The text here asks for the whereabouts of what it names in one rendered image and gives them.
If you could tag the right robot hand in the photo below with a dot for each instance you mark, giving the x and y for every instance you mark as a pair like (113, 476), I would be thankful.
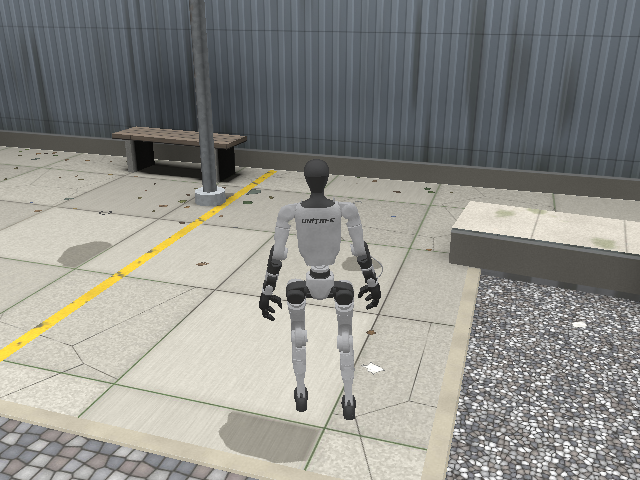
(375, 295)

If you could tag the robot right foot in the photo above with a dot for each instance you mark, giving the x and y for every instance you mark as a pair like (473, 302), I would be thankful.
(348, 411)

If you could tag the robot right forearm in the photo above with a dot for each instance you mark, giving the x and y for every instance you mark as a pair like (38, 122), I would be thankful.
(367, 268)

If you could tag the robot left shin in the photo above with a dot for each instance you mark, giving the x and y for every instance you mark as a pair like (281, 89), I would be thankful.
(299, 365)

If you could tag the left robot upper arm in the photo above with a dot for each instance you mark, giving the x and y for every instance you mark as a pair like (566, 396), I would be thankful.
(285, 214)

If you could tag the right robot upper arm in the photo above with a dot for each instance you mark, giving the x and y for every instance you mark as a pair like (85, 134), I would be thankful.
(349, 211)

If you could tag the robot left forearm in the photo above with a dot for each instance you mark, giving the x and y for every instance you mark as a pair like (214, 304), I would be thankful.
(272, 274)

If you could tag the left robot hand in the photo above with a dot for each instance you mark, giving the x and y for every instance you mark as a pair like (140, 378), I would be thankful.
(264, 305)

